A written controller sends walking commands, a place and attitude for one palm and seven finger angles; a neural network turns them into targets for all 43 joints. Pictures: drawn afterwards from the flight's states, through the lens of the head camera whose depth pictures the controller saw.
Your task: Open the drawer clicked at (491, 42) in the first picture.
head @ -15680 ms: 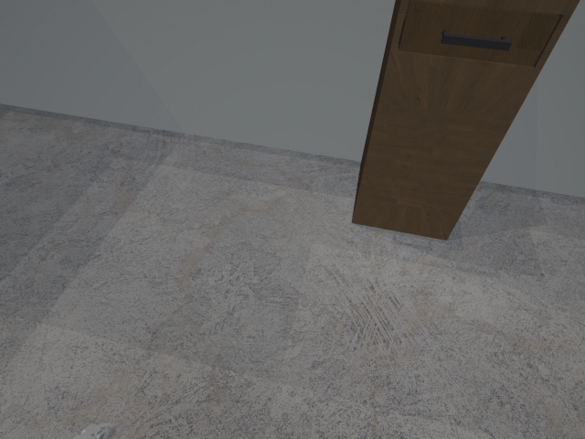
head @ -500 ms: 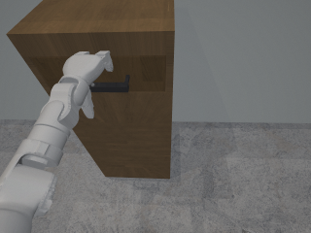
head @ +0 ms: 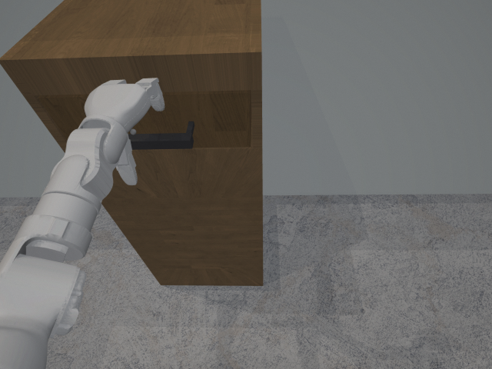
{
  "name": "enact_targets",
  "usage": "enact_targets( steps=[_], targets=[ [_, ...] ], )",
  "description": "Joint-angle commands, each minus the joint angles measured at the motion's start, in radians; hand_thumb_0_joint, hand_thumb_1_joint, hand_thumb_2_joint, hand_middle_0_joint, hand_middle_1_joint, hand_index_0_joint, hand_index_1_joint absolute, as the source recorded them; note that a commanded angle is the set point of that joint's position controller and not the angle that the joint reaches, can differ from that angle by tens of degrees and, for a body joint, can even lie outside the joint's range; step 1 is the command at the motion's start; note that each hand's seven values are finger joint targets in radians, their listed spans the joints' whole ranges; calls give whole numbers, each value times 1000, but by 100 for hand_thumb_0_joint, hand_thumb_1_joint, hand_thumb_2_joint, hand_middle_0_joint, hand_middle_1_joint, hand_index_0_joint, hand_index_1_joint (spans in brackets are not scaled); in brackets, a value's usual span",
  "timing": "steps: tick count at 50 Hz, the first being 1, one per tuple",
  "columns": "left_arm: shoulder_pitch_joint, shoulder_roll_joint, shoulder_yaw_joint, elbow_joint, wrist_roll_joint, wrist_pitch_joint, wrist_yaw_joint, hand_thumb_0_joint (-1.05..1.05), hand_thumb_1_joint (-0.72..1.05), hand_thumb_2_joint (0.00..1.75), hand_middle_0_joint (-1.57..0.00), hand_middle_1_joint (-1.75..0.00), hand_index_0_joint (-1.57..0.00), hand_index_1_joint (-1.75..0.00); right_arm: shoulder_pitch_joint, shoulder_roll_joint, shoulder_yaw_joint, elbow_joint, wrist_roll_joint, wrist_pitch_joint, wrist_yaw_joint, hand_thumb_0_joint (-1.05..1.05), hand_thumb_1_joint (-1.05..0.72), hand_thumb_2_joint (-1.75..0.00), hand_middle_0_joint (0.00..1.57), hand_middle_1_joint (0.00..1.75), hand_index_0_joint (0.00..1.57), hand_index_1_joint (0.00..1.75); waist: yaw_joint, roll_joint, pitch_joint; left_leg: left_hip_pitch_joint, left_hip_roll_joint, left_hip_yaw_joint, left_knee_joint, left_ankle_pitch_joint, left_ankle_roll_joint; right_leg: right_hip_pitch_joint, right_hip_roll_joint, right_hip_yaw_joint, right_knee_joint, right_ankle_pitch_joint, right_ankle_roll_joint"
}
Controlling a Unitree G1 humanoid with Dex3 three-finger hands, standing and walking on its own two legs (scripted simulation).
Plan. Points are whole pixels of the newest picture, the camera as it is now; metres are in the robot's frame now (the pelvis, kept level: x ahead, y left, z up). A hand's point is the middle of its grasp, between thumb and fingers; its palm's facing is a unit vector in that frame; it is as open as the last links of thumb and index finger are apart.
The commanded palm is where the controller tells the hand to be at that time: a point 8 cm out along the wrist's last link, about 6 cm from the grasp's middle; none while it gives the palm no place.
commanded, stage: move the hooked fingers above the handle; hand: left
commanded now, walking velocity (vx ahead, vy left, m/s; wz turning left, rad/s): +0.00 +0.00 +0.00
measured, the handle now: (148, 134) +0.51 +0.20 +0.10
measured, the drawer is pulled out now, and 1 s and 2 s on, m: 0.00 0.00 0.00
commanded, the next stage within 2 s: lower the fingers behind the handle in 0.26 s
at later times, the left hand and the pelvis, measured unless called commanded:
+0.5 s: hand (138, 125) +0.47 +0.19 +0.16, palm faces -0.01 -0.02 -1.00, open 13.6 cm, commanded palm +0.45 +0.21 +0.21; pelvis +0.00 +0.00 +0.00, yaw +0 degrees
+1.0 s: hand (146, 152) +0.46 +0.19 +0.11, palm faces -0.06 -0.04 -1.00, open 13.8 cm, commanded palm +0.45 +0.21 +0.18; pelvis -0.01 +0.00 -0.01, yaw -1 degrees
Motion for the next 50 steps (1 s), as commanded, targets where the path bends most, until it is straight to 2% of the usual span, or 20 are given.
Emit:
enact_targets(
  steps=[1,2,4,6,9,11,16,21,24,26,29,32,36,39,40,43,45,46,48,50],
  targets=[
    [-514,254,123,-191,8,-11,48,0,-50,30,-30,-120,-30,-120,-28,-126,-38,-110,-8,-37,-4,0,-90,-90,20,30,20,30,1,-55,-346,175,-26,12,3,335,49,105,-10,28,-47,422,10],
    [-513,268,139,-195,10,-11,53,0,-50,30,-30,-120,-30,-120,-35,-124,-39,-112,-8,-37,-3,0,-90,-90,20,30,20,30,4,-40,-349,179,-25,15,6,336,49,103,-10,31,-44,429,12],
    [-526,217,94,-180,15,-3,56,0,-50,30,-30,-120,-30,-120,-35,-121,-36,-111,-6,-36,-1,0,-90,-90,20,30,20,30,-9,-27,-327,182,-24,9,5,332,45,69,-7,20,-41,400,9],
    [-527,206,87,-143,15,8,54,0,-50,30,-30,-120,-30,-120,-30,-124,-39,-110,-5,-37,0,0,-90,-90,20,30,20,30,-12,-55,-315,182,-22,9,7,323,46,58,-5,21,-49,377,8],
    [-564,200,77,-147,17,13,57,0,-50,30,-30,-120,-30,-120,-32,-121,-37,-114,-7,-40,-3,0,-90,-90,20,30,20,30,-15,-39,-338,187,-24,11,12,318,47,61,-8,26,-43,389,11],
    [-572,214,87,-122,16,15,53,0,-50,30,-30,-120,-30,-120,-21,-127,-36,-108,-8,-40,-6,0,-90,-90,20,30,20,30,-20,-72,-347,178,-25,7,15,328,48,74,-8,26,-42,402,11],
    [-580,250,118,-115,21,6,53,0,-50,30,-30,-120,-30,-120,-15,-125,-35,-109,-11,-40,-9,0,-90,-90,20,30,20,30,-12,-63,-378,173,-25,11,23,359,48,99,-10,30,-32,446,11],
    [-518,229,108,-36,23,16,41,0,-50,30,-30,-120,-30,-120,-4,-130,-34,-100,-6,-34,-10,0,-90,-90,20,30,20,30,-20,-121,-316,130,-22,17,22,332,47,78,-9,26,-38,438,16],
    [-522,200,81,-37,27,18,43,0,-50,30,-30,-120,-30,-120,1,-127,-35,-99,-5,-31,-7,0,-90,-90,20,30,20,30,-21,-84,-308,134,-20,17,24,316,45,47,-8,26,-33,412,15],
    [-513,224,97,-13,34,18,43,0,-50,30,-30,-120,-30,-120,8,-134,-34,-94,-6,-29,-9,0,-90,-90,20,30,20,30,-21,-105,-309,113,-20,17,25,307,44,60,-10,30,-33,406,14],
    [-514,179,61,-19,40,20,49,0,-50,30,-30,-120,-30,-120,7,-126,-35,-97,-5,-26,-5,0,-90,-90,20,30,20,30,-26,-71,-300,122,-17,16,28,297,42,24,-6,25,-26,384,12],
    [-509,165,52,10,40,24,53,0,-50,30,-30,-120,-30,-120,12,-129,-36,-99,-4,-28,-5,0,-90,-90,20,30,20,30,-33,-95,-282,102,-15,18,27,252,44,10,-7,30,-36,339,15],
    [-472,208,84,47,52,29,56,0,-50,30,-30,-120,-30,-120,18,-136,-34,-102,-4,-29,-11,0,-90,-90,20,30,20,30,-26,-111,-275,70,-14,23,30,230,44,20,-9,35,-36,325,14],
    [-453,180,56,75,59,35,55,0,-50,30,-30,-120,-30,-120,17,-132,-31,-108,0,-30,-13,0,-90,-90,20,30,20,30,-34,-109,-243,45,-13,28,31,195,42,-2,-10,36,-36,299,19],
    [-468,178,52,63,60,31,55,0,-50,30,-30,-120,-30,-120,19,-133,-32,-109,0,-31,-14,0,-90,-90,20,30,20,30,-37,-93,-247,53,-12,27,31,187,42,-16,-9,37,-36,281,17],
    [-512,242,113,-50,53,-35,68,0,-50,30,-30,-120,-30,-120,30,-128,-42,-124,-7,-42,-21,0,-90,-90,20,30,20,30,-26,-72,-344,80,-17,21,44,222,48,31,-8,48,-19,325,16],
    [-547,224,108,-115,50,-77,92,0,-50,30,-30,-120,-30,-120,39,-118,-49,-124,-12,-50,-21,0,-90,-90,20,30,20,30,-31,-18,-370,113,-18,20,57,246,49,9,-3,47,-12,332,12],
    [-566,244,127,-134,47,-96,109,0,-50,30,-30,-120,-30,-120,51,-119,-53,-117,-15,-55,-20,0,-90,-90,20,30,20,30,-36,-25,-386,118,-17,15,65,266,51,9,0,47,-9,339,10],
    [-536,318,207,-148,52,-111,157,0,-50,30,-30,-120,-30,-120,60,-120,-59,-108,-22,-62,-18,0,-90,-90,20,30,20,30,-13,-4,-429,125,-18,14,72,297,49,26,4,44,7,367,9],
    [-521,292,197,-126,62,-96,200,0,-50,30,-30,-120,-30,-120,62,-115,-60,-95,-22,-64,-10,0,-90,-90,20,30,20,30,-15,5,-419,117,-16,14,78,329,43,6,10,32,21,381,6]
  ],
)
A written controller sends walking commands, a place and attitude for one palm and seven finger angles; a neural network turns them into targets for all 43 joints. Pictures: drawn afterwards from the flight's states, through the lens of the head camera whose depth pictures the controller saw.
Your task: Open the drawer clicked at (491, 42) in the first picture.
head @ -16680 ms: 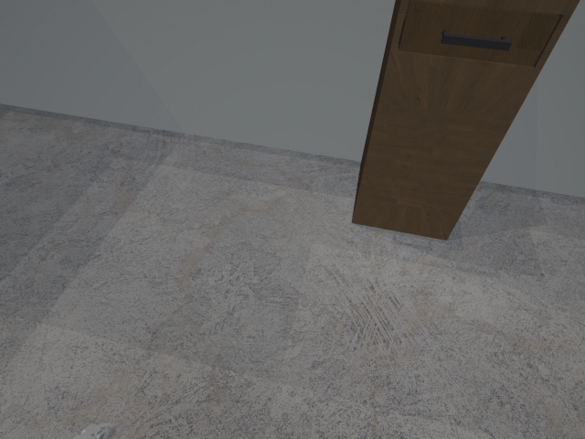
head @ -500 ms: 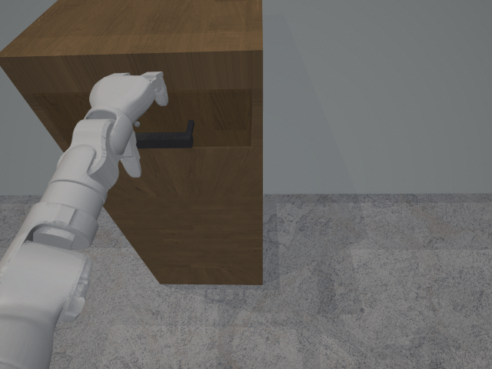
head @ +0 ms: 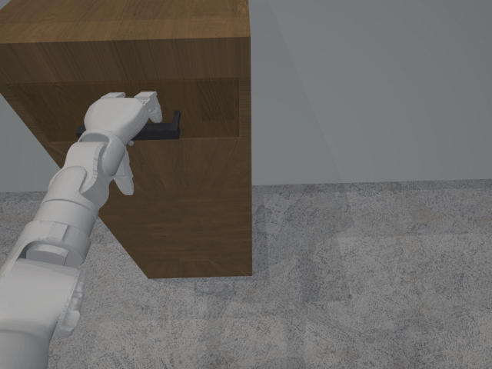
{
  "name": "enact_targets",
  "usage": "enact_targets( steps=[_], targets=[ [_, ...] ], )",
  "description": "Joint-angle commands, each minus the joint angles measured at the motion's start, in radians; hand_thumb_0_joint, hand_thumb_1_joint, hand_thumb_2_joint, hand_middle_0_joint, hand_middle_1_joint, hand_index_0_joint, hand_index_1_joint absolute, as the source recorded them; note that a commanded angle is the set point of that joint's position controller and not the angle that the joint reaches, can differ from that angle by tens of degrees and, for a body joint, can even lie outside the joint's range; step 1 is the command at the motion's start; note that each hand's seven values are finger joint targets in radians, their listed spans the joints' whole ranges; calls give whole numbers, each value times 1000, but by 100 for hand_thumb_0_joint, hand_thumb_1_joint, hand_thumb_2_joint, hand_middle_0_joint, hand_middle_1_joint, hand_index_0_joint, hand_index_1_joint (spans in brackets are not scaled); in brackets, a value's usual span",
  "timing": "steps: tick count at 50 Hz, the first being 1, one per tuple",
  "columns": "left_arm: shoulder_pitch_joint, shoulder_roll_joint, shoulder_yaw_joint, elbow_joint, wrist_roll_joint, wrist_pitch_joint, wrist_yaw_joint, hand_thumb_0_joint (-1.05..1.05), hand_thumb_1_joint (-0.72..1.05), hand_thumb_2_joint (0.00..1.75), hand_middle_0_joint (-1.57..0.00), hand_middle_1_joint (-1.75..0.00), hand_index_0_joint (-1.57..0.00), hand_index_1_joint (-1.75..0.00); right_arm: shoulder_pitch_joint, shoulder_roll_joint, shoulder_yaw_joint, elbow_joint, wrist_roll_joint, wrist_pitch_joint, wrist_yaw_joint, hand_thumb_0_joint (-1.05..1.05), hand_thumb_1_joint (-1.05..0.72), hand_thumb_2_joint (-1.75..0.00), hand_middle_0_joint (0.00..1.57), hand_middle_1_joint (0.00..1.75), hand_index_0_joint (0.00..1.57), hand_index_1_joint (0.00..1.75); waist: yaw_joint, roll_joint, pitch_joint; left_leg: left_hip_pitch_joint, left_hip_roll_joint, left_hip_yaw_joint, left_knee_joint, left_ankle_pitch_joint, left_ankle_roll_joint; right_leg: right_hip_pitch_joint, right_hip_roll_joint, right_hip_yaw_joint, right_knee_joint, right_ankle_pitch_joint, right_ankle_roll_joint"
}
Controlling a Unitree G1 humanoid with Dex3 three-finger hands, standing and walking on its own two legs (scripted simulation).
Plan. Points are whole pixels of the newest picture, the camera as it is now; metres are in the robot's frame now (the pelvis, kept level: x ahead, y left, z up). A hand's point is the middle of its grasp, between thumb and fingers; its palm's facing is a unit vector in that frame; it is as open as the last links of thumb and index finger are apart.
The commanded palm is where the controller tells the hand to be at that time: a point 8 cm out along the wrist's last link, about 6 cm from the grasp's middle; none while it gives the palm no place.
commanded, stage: lower the fingers behind the handle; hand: left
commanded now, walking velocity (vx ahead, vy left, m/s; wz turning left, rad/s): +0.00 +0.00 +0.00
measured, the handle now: (131, 124) +0.52 +0.21 +0.11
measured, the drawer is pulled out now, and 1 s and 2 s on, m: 0.00 0.00 0.00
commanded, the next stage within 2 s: close the thumb around the handle in 0.96 s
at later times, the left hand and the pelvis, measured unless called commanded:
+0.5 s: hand (128, 156) +0.46 +0.21 +0.09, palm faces -0.06 -0.03 -1.00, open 13.8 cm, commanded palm +0.44 +0.22 +0.15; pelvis +0.00 +0.01 +0.00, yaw +0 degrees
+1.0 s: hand (131, 152) +0.47 +0.21 +0.08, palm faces -0.03 -0.03 -1.00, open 13.8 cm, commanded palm +0.45 +0.21 +0.15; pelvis +0.01 +0.01 +0.00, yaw +0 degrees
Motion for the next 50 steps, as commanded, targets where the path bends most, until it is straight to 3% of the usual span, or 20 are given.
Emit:
enact_targets(
  steps=[1,2,5,6,8,10,15,16,18,21,23,24,27,29,31,34,36,42,44,50],
  targets=[
    [-529,283,149,-224,10,8,136,0,-50,30,-30,-120,-30,-120,26,-129,-52,-72,-15,-37,9,0,-90,-90,20,30,20,30,14,4,-421,218,-30,4,9,378,45,117,-2,22,-44,419,7],
    [-516,294,162,-213,18,24,151,0,-50,30,-30,-120,-30,-120,27,-132,-56,-64,-14,-37,14,0,-90,-90,20,30,20,30,18,15,-427,223,-27,4,8,386,42,111,0,16,-37,421,7],
    [-496,173,63,-156,23,92,152,0,-50,30,-30,-120,-30,-120,23,-132,-60,-52,-10,-33,24,0,-90,-90,20,30,20,30,-7,15,-374,238,-23,8,5,366,40,54,6,4,-50,383,8],
    [-495,168,57,-138,23,103,142,0,-50,30,-30,-120,-30,-120,30,-139,-60,-48,-10,-30,24,0,-90,-90,20,30,20,30,-17,-22,-372,237,-21,3,4,375,42,63,6,2,-55,389,7],
    [-475,215,87,-120,28,123,127,0,-50,30,-30,-120,-30,-120,25,-143,-58,-45,-9,-19,19,0,-90,-90,20,30,20,30,-4,-17,-373,231,-23,5,0,362,44,75,4,7,-57,394,9],
    [-474,173,49,-101,30,131,108,0,-50,30,-30,-120,-30,-120,20,-140,-53,-49,-8,-13,17,0,-90,-90,20,30,20,30,-9,-45,-341,209,-24,6,-7,354,44,77,1,5,-59,402,10],
    [-385,169,52,-68,25,112,64,0,-50,30,-30,-120,-30,-120,8,-140,-45,-71,-9,-1,9,0,-90,-90,20,30,20,30,6,-73,-298,179,-26,13,-13,321,46,88,-6,9,-65,394,11],
    [-371,210,86,-83,26,94,60,0,-50,30,-30,-120,-30,-120,8,-146,-44,-76,-10,0,6,0,-90,-90,20,30,20,30,15,-93,-316,171,-25,12,-12,333,47,116,-8,15,-62,412,10],
    [-372,173,61,-122,16,61,57,0,-50,30,-30,-120,-30,-120,0,-136,-45,-92,-10,-2,4,0,-90,-90,20,30,20,30,11,-81,-309,176,-28,14,-10,323,48,101,-8,15,-60,410,12],
    [-441,244,116,-186,23,4,88,0,-50,30,-30,-120,-30,-120,11,-137,-50,-90,-15,-9,-2,0,-90,-90,20,30,20,30,3,-55,-329,177,-27,5,7,317,49,80,-8,22,-49,383,10],
    [-463,222,107,-226,32,-17,130,0,-50,30,-30,-120,-30,-120,15,-126,-57,-87,-18,-19,2,0,-90,-90,20,30,20,30,4,30,-368,219,-25,0,21,346,43,35,-1,16,-29,363,3],
    [-475,198,94,-235,30,-20,150,0,-50,30,-30,-120,-30,-120,23,-122,-61,-83,-21,-24,7,0,-90,-90,20,30,20,30,0,32,-385,232,-25,-3,30,355,42,23,2,13,-24,359,4],
    [-443,207,110,-151,37,20,195,0,-50,30,-30,-120,-30,-120,35,-131,-64,-59,-23,-26,14,0,-90,-90,20,30,20,30,-10,5,-379,212,-22,-2,40,348,39,4,4,7,-19,355,6],
    [-477,174,76,-134,40,55,206,0,-50,30,-30,-120,-30,-120,39,-134,-65,-51,-22,-26,18,0,-90,-90,20,30,20,30,-22,10,-379,211,-22,1,43,343,39,-8,6,4,-21,353,7],
    [-508,194,83,-134,46,76,205,0,-50,30,-30,-120,-30,-120,44,-140,-64,-48,-24,-24,16,0,-90,-90,20,30,20,30,-25,4,-415,214,-24,-2,46,362,41,19,5,7,-18,378,7],
    [-505,169,62,-121,40,96,185,0,-50,30,-30,-120,-30,-120,48,-135,-66,-47,-22,-19,15,0,-90,-90,20,30,20,30,-24,24,-425,234,-24,0,47,384,42,28,5,6,-20,401,7],
    [-469,204,95,-117,35,88,163,0,-50,30,-30,-120,-30,-120,48,-140,-64,-53,-24,-15,11,0,-90,-90,20,30,20,30,-14,-19,-435,220,-25,-1,44,410,46,74,4,10,-23,446,9],
    [-401,154,59,-139,27,50,126,0,-50,30,-30,-120,-30,-120,34,-134,-61,-68,-18,-6,11,0,-90,-90,20,30,20,30,-8,-19,-354,203,-25,0,27,379,45,51,5,7,-35,413,8],
    [-416,203,97,-132,34,42,138,0,-50,30,-30,-120,-30,-120,38,-137,-60,-64,-17,-6,8,0,-90,-90,20,30,20,30,-4,-18,-332,185,-23,-2,21,342,43,37,6,6,-34,374,5],
    [-440,201,107,-140,42,48,188,0,-50,30,-30,-120,-30,-120,48,-132,-65,-61,-21,-18,13,0,-90,-90,20,30,20,30,0,7,-393,209,-21,-1,31,369,40,35,8,4,-19,375,3]
  ],
)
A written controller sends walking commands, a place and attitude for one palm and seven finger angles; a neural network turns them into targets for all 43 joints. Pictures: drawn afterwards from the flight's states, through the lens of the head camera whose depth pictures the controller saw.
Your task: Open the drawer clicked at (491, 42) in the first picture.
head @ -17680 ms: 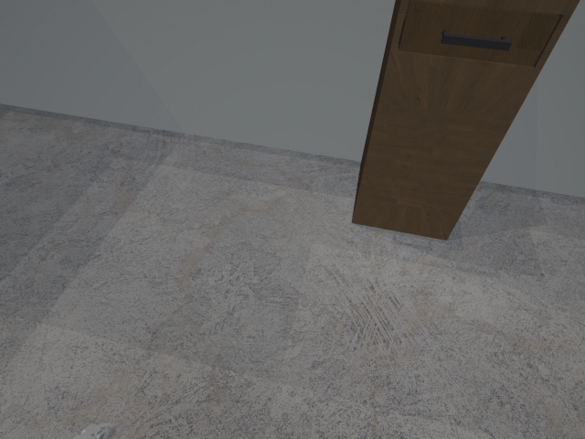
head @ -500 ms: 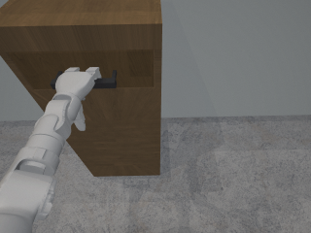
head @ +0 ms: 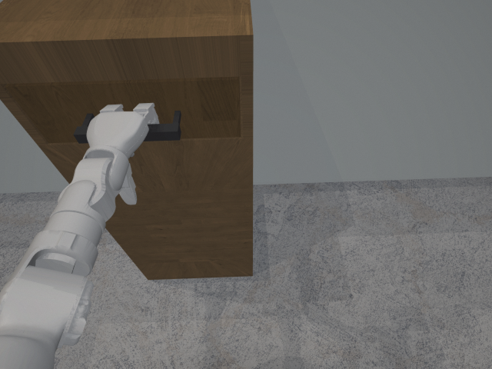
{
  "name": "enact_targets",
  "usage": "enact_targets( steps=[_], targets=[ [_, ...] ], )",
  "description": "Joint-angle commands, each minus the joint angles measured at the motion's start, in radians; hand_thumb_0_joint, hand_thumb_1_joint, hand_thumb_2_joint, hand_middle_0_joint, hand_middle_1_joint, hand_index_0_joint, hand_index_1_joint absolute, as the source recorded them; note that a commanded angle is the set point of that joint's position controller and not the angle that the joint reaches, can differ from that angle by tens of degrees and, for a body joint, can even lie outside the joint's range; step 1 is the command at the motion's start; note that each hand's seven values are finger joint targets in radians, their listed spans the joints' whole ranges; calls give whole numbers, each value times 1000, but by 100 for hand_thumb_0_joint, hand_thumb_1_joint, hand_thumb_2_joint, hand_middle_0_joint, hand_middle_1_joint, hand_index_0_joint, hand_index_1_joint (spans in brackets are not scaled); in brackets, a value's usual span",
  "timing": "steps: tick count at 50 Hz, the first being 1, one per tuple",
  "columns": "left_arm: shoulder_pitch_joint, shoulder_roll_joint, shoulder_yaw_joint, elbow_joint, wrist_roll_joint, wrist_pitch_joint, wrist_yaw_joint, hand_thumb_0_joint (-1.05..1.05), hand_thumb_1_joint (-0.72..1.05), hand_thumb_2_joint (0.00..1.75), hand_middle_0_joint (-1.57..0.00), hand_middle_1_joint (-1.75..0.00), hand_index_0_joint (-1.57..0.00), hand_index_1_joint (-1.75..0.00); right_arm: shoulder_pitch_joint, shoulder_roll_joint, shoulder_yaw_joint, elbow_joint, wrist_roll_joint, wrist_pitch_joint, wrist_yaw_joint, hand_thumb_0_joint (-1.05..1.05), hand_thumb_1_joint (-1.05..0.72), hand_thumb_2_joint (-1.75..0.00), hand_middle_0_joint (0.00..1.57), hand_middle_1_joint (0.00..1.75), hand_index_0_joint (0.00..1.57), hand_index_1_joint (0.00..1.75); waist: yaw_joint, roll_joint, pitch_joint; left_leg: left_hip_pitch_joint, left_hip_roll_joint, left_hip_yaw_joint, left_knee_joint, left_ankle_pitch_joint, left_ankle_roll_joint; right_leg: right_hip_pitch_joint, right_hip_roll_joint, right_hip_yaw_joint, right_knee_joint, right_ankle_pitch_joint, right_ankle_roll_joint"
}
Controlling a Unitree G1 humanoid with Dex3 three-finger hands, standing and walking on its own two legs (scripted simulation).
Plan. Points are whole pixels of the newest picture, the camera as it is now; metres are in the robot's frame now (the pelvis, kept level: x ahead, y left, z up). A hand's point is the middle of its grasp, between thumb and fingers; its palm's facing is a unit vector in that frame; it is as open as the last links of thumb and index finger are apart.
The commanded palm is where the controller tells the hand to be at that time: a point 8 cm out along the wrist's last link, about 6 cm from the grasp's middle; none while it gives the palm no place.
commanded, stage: close the thumb around the handle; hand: left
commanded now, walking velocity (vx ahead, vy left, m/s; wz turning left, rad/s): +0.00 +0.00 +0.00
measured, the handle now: (131, 125) +0.51 +0.20 +0.11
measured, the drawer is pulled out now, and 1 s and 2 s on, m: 0.00 0.00 0.03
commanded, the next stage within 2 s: pull the drawer open in 0.76 s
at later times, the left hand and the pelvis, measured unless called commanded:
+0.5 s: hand (128, 153) +0.46 +0.20 +0.09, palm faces -0.05 -0.02 -1.00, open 8.6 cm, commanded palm +0.44 +0.21 +0.15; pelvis +0.00 -0.01 +0.00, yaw +0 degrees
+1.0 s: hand (129, 155) +0.46 +0.20 +0.09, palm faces -0.03 -0.04 -1.00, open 5.3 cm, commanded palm +0.44 +0.21 +0.15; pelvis +0.01 +0.00 +0.00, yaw -1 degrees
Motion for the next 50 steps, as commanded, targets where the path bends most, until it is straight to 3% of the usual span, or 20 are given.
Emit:
enact_targets(
  steps=[1,6,8,11,14,16,21,22,24,26,28,31,33,36,40,42,46,48,49,50],
  targets=[
    [-482,244,105,-189,6,13,68,0,-50,30,-30,-120,-30,-120,36,-150,-52,-84,-13,-33,-2,0,-90,-90,20,30,20,30,0,-24,-378,255,-17,-6,-9,414,33,94,11,1,-51,420,-5],
    [-498,266,109,-145,12,47,65,0,-33,37,-31,-122,-31,-122,32,-155,-47,-82,-7,-32,-8,0,-90,-90,20,30,20,30,-10,-46,-351,226,-19,-1,-17,370,35,99,8,4,-63,404,-1],
    [-513,233,74,-147,11,54,59,0,-22,42,-32,-123,-32,-123,28,-151,-45,-83,-5,-33,-10,0,-90,-90,20,30,20,30,-13,-16,-344,230,-21,3,-19,362,34,87,6,5,-66,403,0],
    [-470,308,134,-118,11,55,46,0,-5,49,-33,-125,-33,-125,30,-159,-39,-86,-8,-28,-16,0,-90,-90,20,30,20,30,3,-62,-362,203,-23,5,-20,376,36,146,2,11,-64,449,1],
    [-466,252,88,-137,7,44,34,0,12,56,-34,-127,-34,-127,16,-151,-40,-96,-3,-28,-17,0,-90,-90,20,30,20,30,-2,-25,-327,211,-22,10,-26,354,34,111,2,11,-68,420,2],
    [-452,268,106,-151,4,35,30,0,23,61,-35,-128,-35,-128,19,-153,-41,-102,-6,-29,-16,0,-90,-90,20,30,20,30,6,-34,-355,218,-23,9,-21,378,36,139,2,13,-66,446,0],
    [-485,243,74,-154,0,20,23,0,51,73,-37,-131,-37,-131,22,-154,-41,-99,-2,-33,-22,0,-90,-90,20,30,20,30,-21,-57,-310,209,-23,7,-24,334,39,107,0,16,-81,409,5],
    [-504,277,100,-185,1,9,26,0,56,76,-38,-131,-38,-131,26,-156,-45,-96,-1,-36,-22,0,-90,-90,20,30,20,30,-12,-21,-342,224,-22,5,-21,343,39,109,1,20,-75,413,4],
    [-494,251,84,-187,-1,5,29,0,68,80,-38,-133,-38,-133,29,-150,-47,-94,-4,-37,-22,0,-90,-90,20,30,20,30,-13,1,-355,244,-24,6,-13,370,37,100,3,15,-67,430,1],
    [-462,269,108,-164,-8,5,27,0,79,85,-39,-134,-39,-134,38,-155,-47,-90,-6,-36,-18,0,-90,-90,20,30,20,30,-6,-31,-362,231,-25,3,-11,382,36,123,3,15,-67,446,1],
    [-486,239,81,-194,-10,2,29,0,90,90,-40,-135,-40,-135,35,-152,-48,-90,-5,-35,-15,0,-90,-90,20,30,20,30,-9,-7,-364,239,-24,4,-10,392,35,106,5,11,-61,452,1],
    [-464,263,105,-207,-5,-2,32,0,90,90,-40,-135,-40,-135,35,-154,-51,-88,-9,-30,-11,0,-90,-90,20,30,20,30,1,-14,-394,248,-23,0,-1,448,35,132,5,12,-51,503,-2],
    [-439,221,84,-252,-12,-5,35,0,90,90,-40,-135,-40,-135,28,-146,-57,-95,-11,-28,-3,0,-90,-90,20,30,20,30,12,23,-418,283,-23,1,4,494,33,128,8,8,-43,528,-2],
    [-407,225,96,-220,-11,11,41,0,90,90,-40,-135,-40,-135,24,-151,-56,-88,-10,-23,1,0,-90,-90,20,30,20,30,4,-33,-370,269,-19,-3,2,479,35,112,12,1,-54,498,-2],
    [-447,196,68,-244,-14,23,49,0,90,90,-40,-135,-40,-135,14,-146,-57,-88,-6,-24,1,0,-90,-90,20,30,20,30,-1,0,-365,286,-19,-5,-8,459,33,96,13,-3,-53,473,-4],
    [-444,248,108,-235,-14,25,48,0,90,90,-40,-135,-40,-135,15,-152,-54,-85,-7,-25,-2,0,-90,-90,20,30,20,30,6,-19,-379,277,-19,-2,-10,451,35,122,10,4,-55,483,-1],
    [-334,223,108,-309,-25,19,36,0,90,90,-40,-135,-40,-135,-2,-148,-56,-110,-10,-24,5,0,-90,-90,20,30,20,30,41,-1,-435,312,-19,-5,-7,565,33,171,9,3,-44,558,-5],
    [-267,201,101,-336,-35,25,30,0,90,90,-40,-135,-40,-135,-19,-145,-56,-120,-7,-22,11,0,-90,-90,20,30,20,30,47,-17,-407,311,-17,-2,-9,572,34,170,10,1,-47,571,-1],
    [-401,222,92,-314,-27,25,34,0,90,90,-40,-135,-40,-135,-12,-151,-51,-99,-5,-20,6,0,-90,-90,20,30,20,30,4,-27,-351,295,-15,-5,-7,529,33,127,9,-3,-51,552,1],
    [-470,232,88,-261,-17,34,38,0,90,90,-40,-135,-40,-135,-3,-152,-50,-84,-4,-20,2,0,-90,-90,20,30,20,30,-13,-45,-320,272,-16,-7,-9,472,33,99,12,-4,-56,502,3]
  ],
)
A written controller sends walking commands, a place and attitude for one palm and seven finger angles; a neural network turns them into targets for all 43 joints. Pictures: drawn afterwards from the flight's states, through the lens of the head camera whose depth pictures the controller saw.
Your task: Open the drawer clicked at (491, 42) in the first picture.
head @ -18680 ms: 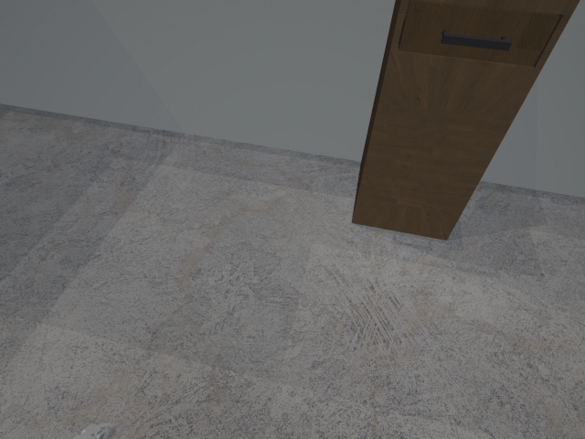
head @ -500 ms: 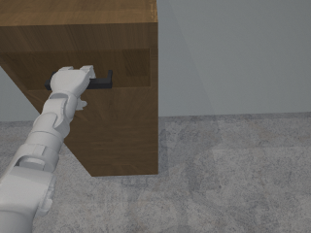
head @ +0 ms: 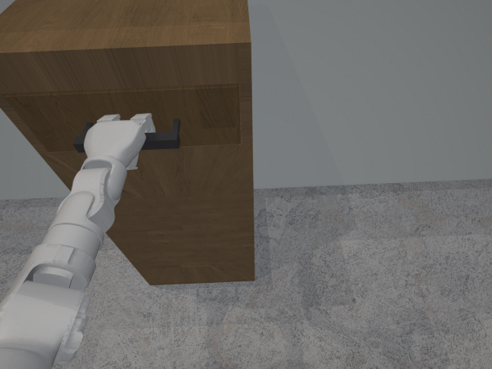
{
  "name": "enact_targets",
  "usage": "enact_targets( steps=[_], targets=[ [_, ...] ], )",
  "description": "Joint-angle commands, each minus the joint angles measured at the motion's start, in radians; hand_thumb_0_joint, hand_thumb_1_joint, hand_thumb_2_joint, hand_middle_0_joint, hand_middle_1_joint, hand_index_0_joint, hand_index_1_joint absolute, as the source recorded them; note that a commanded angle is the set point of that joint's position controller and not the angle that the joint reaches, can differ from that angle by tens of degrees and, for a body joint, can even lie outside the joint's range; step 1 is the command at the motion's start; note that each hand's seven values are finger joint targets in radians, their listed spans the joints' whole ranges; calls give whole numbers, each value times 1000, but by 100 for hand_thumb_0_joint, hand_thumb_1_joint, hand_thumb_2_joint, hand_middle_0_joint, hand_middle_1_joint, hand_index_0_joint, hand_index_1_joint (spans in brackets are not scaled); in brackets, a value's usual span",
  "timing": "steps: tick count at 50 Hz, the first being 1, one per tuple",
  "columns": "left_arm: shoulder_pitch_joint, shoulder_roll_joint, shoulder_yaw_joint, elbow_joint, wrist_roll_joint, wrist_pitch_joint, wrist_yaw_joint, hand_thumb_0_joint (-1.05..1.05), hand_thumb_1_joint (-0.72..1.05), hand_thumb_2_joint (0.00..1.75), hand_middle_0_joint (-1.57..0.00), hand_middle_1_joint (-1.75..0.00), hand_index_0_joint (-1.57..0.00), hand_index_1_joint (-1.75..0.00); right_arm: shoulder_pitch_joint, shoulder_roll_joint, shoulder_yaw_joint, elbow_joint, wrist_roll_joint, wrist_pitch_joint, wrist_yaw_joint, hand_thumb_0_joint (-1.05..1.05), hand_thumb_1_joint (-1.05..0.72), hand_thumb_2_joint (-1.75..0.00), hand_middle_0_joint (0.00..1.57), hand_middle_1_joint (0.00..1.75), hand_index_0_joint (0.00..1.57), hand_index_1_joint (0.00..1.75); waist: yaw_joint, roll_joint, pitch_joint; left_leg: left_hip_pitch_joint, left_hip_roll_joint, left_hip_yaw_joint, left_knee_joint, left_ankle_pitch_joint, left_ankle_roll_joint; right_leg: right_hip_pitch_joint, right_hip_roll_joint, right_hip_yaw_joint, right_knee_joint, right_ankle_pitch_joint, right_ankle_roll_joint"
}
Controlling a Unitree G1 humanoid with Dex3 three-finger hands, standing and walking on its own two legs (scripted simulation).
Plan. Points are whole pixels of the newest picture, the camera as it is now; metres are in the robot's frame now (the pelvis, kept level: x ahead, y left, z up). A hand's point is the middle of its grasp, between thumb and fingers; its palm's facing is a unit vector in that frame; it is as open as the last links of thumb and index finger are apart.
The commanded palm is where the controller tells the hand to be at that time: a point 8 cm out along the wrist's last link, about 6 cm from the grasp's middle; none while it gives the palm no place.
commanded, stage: pull the drawer open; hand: left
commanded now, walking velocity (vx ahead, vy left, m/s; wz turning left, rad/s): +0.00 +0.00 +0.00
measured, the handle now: (130, 134) +0.49 +0.21 +0.11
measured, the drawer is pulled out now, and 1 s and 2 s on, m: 0.00 0.03 0.09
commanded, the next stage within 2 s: none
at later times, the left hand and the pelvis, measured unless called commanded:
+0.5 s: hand (129, 162) +0.45 +0.21 +0.09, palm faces -0.03 -0.03 -1.00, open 5.3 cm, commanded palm +0.42 +0.22 +0.15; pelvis -0.01 +0.00 +0.00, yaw +1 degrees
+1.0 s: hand (125, 172) +0.43 +0.21 +0.09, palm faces -0.04 -0.03 -1.00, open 5.3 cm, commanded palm +0.41 +0.22 +0.15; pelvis +0.00 +0.00 +0.00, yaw +1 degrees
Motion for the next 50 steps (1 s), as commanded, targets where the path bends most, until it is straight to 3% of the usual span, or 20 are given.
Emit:
enact_targets(
  steps=[1,3,5,6,12,15,20,22,30,31,34,36,39,40,41,43,44,46,50],
  targets=[
    [-553,245,87,-177,9,-3,46,0,90,90,-40,-135,-40,-135,27,-154,-48,-72,-6,-28,-14,0,-90,-90,20,30,20,30,-16,-49,-327,242,-19,-13,12,479,34,80,9,-8,-38,498,-1],
    [-574,235,78,-182,19,-1,52,0,90,90,-40,-135,-40,-135,34,-149,-49,-68,-9,-32,-15,0,-90,-90,20,30,20,30,-12,-6,-381,278,-20,-16,17,499,31,74,9,-9,-27,498,-4],
    [-581,202,57,-159,18,0,55,0,90,90,-40,-135,-40,-135,36,-145,-50,-63,-8,-34,-15,0,-90,-90,20,30,20,30,-18,12,-362,289,-18,-21,22,500,28,40,11,-15,-26,471,-7],
    [-587,187,47,-162,12,-3,52,0,90,90,-40,-135,-40,-135,42,-146,-50,-62,-12,-34,-14,0,-90,-90,20,30,20,30,-23,-9,-372,293,-18,-22,24,510,30,49,11,-15,-30,477,-6],
    [-589,240,89,-133,7,-18,52,0,90,90,-40,-135,-40,-135,42,-149,-46,-67,-12,-36,-19,0,-90,-90,20,30,20,30,-13,-36,-388,247,-26,-18,20,464,33,94,5,-6,-27,502,-2],
    [-590,227,74,-124,11,-21,52,0,90,90,-40,-135,-40,-135,39,-148,-45,-69,-9,-37,-21,0,-90,-90,20,30,20,30,-18,-18,-354,235,-26,-18,17,428,31,63,7,-8,-31,460,-3],
    [-606,230,74,-119,14,-23,61,0,90,90,-40,-135,-40,-135,47,-149,-46,-71,-9,-43,-22,0,-90,-90,20,30,20,30,-20,-12,-360,227,-26,-15,12,389,33,61,7,-5,-38,427,-3],
    [-550,256,108,-131,15,-31,62,0,90,90,-40,-135,-40,-135,46,-148,-48,-78,-12,-43,-21,0,-90,-90,20,30,20,30,1,-9,-396,236,-26,-13,13,423,34,97,7,-3,-32,458,-5],
    [-372,262,128,-207,-7,-21,45,0,90,90,-40,-135,-40,-135,12,-152,-47,-108,-5,-37,-14,0,-90,-90,20,30,20,30,39,-27,-372,211,-25,1,-11,433,35,159,6,-2,-40,505,-4],
    [-326,300,166,-222,-7,-19,45,0,90,90,-40,-135,-40,-135,7,-156,-48,-110,-6,-36,-14,0,-90,-90,20,30,20,30,52,-40,-387,210,-23,2,-10,462,36,191,5,1,-39,539,-6],
    [-259,223,111,-326,-15,-5,42,0,90,90,-40,-135,-40,-135,-16,-147,-51,-128,0,-37,-3,0,-90,-90,20,30,20,30,53,1,-379,252,-19,-2,-11,530,33,170,9,-7,-33,558,-5],
    [-178,254,151,-376,-23,11,41,0,90,90,-40,-135,-40,-135,-32,-152,-53,-136,0,-38,4,0,-90,-90,20,30,20,30,69,-26,-396,271,-14,-5,-11,583,34,198,9,-4,-35,586,-5],
    [-130,221,128,-456,-32,40,38,0,90,90,-40,-135,-40,-135,-58,-147,-52,-144,3,-43,9,0,-90,-90,20,30,20,30,67,-14,-370,290,-14,-3,-13,589,34,189,8,-6,-40,591,0],
    [-254,260,134,-407,-18,51,42,0,90,90,-40,-135,-40,-135,-50,-157,-45,-116,4,-39,-1,0,-90,-90,20,30,20,30,35,-36,-325,275,-13,-6,-17,539,31,155,11,-11,-45,560,0],
    [-386,241,92,-339,-12,62,43,0,90,90,-40,-135,-40,-135,-36,-160,-39,-91,4,-38,-11,0,-90,-90,20,30,20,30,-11,-53,-263,256,-15,-5,-14,479,33,106,10,-15,-57,518,2],
    [-382,267,116,-291,2,71,42,0,90,90,-40,-135,-40,-135,-35,-155,-42,-84,4,-43,-21,0,-90,-90,20,30,20,30,18,-29,-307,270,-22,-6,-20,450,31,117,12,-11,-55,475,-4],
    [-399,233,84,-283,1,71,35,0,90,90,-40,-135,-40,-135,-40,-150,-37,-87,4,-44,-24,0,-90,-90,20,30,20,30,15,-20,-303,274,-26,-6,-20,444,31,109,8,-12,-57,470,-5],
    [-422,243,90,-273,-3,60,23,0,90,90,-40,-135,-40,-135,-34,-152,-35,-80,-1,-41,-30,0,-90,-90,20,30,20,30,14,-30,-335,287,-24,-8,-14,465,31,126,4,-9,-55,489,-7],
    [-442,194,54,-230,-11,29,2,0,90,90,-40,-135,-40,-135,-46,-141,-29,-91,1,-38,-36,0,-90,-90,20,30,20,30,13,-47,-309,270,-29,-12,-10,441,31,108,-1,-12,-49,482,-4]
  ],
)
